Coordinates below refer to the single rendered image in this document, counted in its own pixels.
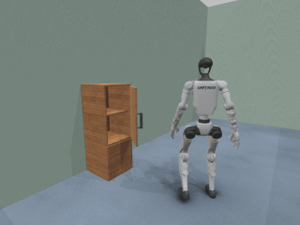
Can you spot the left robot hand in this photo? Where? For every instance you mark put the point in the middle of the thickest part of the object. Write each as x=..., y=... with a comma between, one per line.
x=174, y=129

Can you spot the robot torso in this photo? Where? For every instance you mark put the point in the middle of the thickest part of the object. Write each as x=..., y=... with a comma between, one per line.
x=205, y=101

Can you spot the robot left upper arm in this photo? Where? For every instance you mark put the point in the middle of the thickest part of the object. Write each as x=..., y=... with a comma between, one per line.
x=185, y=95

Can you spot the right robot hand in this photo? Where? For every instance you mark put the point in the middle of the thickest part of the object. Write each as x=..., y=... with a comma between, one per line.
x=235, y=139

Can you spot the robot left shin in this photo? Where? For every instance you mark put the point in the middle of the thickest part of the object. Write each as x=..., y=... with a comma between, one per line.
x=183, y=170

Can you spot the right robot forearm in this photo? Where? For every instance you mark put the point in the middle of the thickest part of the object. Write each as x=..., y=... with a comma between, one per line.
x=232, y=119

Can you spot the robot right upper arm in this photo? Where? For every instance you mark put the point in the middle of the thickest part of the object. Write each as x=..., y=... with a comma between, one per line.
x=225, y=92

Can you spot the cupboard door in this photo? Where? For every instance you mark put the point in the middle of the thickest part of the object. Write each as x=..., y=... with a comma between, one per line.
x=133, y=112

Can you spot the handle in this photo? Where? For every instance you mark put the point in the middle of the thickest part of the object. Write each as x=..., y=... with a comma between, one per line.
x=141, y=120

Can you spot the left robot forearm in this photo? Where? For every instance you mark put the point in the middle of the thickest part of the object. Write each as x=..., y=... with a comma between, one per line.
x=177, y=116

